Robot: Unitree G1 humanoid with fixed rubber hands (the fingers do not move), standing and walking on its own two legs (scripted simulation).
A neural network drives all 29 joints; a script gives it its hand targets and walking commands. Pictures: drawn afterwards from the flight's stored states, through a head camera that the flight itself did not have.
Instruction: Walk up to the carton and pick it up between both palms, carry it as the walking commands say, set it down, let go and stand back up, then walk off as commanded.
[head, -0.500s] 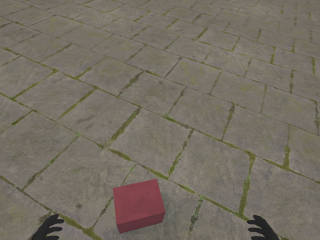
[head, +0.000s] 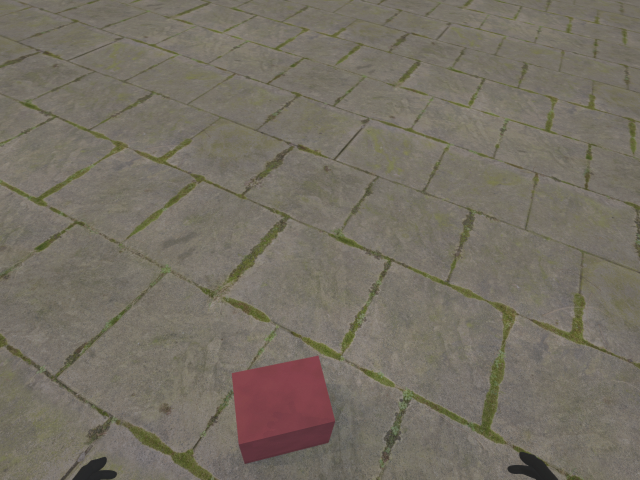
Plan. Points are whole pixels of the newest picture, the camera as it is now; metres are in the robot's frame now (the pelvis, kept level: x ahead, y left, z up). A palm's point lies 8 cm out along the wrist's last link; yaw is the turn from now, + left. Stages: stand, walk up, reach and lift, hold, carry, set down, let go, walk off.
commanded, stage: stand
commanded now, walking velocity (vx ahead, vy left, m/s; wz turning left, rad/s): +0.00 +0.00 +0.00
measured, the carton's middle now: (281, 409) +0.42 +0.06 -0.68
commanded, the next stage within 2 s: walk off in 0.74 s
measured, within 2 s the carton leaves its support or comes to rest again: neither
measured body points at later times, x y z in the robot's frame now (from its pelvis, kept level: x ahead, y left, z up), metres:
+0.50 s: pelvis -0.01 -0.01 +0.00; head -0.01 +0.01 +0.45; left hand +0.09 +0.31 -0.12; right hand +0.10 -0.32 -0.11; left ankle +0.00 +0.08 -0.75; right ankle -0.05 -0.12 -0.75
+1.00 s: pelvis -0.01 -0.01 +0.00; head -0.01 +0.00 +0.45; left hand +0.08 +0.30 -0.13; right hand +0.10 -0.32 -0.11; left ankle +0.00 +0.08 -0.75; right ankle -0.05 -0.12 -0.74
